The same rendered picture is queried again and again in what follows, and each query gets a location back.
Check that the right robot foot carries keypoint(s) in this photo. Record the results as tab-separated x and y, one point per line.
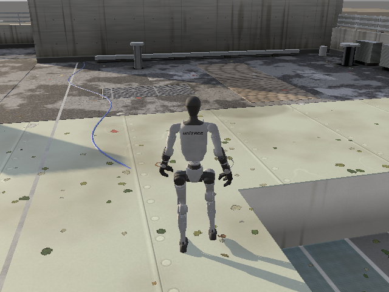
212	235

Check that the robot right thigh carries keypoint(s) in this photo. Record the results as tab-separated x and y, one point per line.
208	177

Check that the robot right hand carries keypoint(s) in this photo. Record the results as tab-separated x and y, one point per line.
227	177

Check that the robot left hand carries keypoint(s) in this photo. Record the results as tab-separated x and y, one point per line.
168	168

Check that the left robot forearm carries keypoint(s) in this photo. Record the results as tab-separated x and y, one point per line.
164	160

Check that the right robot forearm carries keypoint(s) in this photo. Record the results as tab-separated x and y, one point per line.
224	163

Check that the robot left upper arm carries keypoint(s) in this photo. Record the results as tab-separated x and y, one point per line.
171	138

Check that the robot right upper arm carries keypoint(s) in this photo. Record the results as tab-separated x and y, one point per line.
212	128

